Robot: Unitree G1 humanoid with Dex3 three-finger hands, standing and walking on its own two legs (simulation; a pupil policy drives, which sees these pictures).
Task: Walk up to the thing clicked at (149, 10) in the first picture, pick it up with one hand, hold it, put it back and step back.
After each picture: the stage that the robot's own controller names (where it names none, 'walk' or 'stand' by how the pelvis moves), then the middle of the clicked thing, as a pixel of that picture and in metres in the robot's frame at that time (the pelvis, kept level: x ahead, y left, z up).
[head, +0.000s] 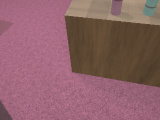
stand; out of the picture +0.96 -0.41 +0.01
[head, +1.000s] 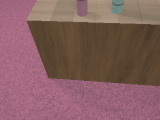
rise first; out of the picture +0.92 -0.16 +0.04
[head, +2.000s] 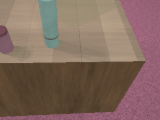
walk; (49, 23) +0.63 +0.17 +0.04
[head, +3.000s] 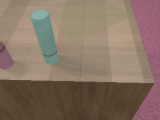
stand; (46, 40) +0.54 +0.20 +0.04
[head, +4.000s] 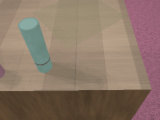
stand; (37, 48) +0.49 +0.21 +0.03
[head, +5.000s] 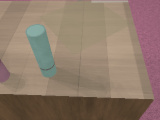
stand; (43, 54) +0.48 +0.20 +0.01
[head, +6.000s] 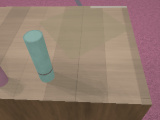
stand; (41, 59) +0.47 +0.21 +0.01
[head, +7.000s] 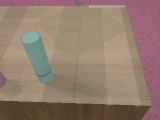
stand; (39, 60) +0.46 +0.22 +0.01
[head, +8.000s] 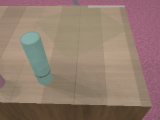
rise first; (38, 61) +0.45 +0.22 +0.01
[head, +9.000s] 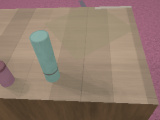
rise first; (46, 59) +0.47 +0.21 +0.01
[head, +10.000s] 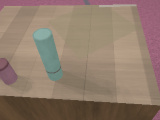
go down; (49, 57) +0.47 +0.20 +0.01
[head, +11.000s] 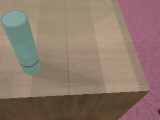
go down; (24, 47) +0.46 +0.19 +0.05
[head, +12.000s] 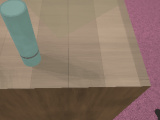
approach; (24, 38) +0.48 +0.20 +0.06
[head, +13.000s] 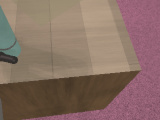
close in; out of the picture +0.49 +0.22 +0.10
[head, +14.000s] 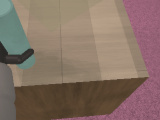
lift; (14, 40) +0.45 +0.20 +0.08
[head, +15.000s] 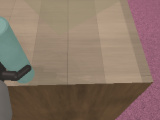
lift; (12, 56) +0.40 +0.22 +0.08
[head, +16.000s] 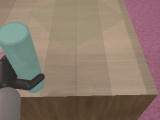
lift; (26, 64) +0.35 +0.19 +0.13
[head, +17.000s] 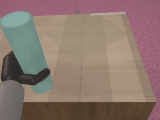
hold; (31, 58) +0.32 +0.17 +0.20
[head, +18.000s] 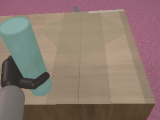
hold; (30, 62) +0.32 +0.17 +0.18
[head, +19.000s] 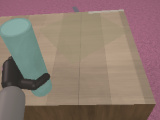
crouch; (31, 63) +0.32 +0.17 +0.17
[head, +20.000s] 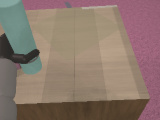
crouch; (22, 40) +0.41 +0.20 +0.18
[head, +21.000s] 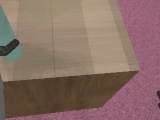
lower; out of the picture +0.48 +0.21 +0.08
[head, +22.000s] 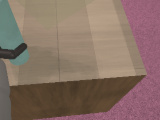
lower; (7, 33) +0.47 +0.20 +0.09
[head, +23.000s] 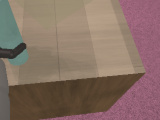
lower; (7, 33) +0.47 +0.20 +0.09
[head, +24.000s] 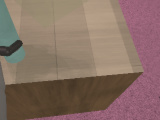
lower; (2, 30) +0.48 +0.21 +0.09
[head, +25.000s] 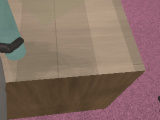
loosen; (4, 27) +0.49 +0.20 +0.09
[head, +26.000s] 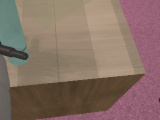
withdraw; (10, 31) +0.48 +0.19 +0.09
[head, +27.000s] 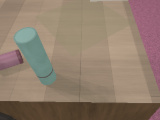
sink last; (38, 60) +0.42 +0.20 +0.06
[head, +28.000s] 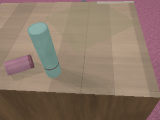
stand; (46, 53) +0.47 +0.20 +0.05
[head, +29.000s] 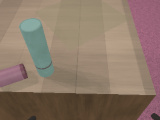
stand; (39, 51) +0.46 +0.20 +0.05
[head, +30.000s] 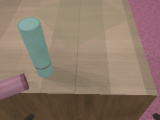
stand; (38, 51) +0.45 +0.20 +0.06
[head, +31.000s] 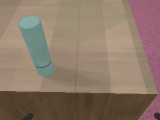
stand; (38, 49) +0.46 +0.20 +0.07
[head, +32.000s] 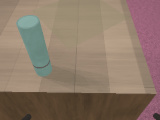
stand; (37, 49) +0.46 +0.20 +0.07
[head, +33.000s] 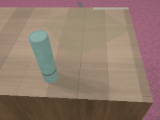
stand; (45, 59) +0.47 +0.20 +0.01
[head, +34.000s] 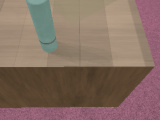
walk; (44, 26) +0.54 +0.17 +0.03
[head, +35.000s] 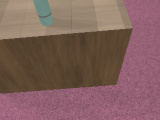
walk; (41, 1) +0.76 +0.25 +0.03
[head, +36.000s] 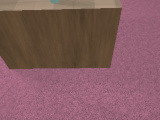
stand; out of the picture +1.06 +0.25 +0.03
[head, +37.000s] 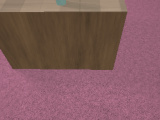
stand; out of the picture +1.06 +0.20 +0.01
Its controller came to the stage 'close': yes
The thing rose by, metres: 0.20
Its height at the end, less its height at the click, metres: +0.00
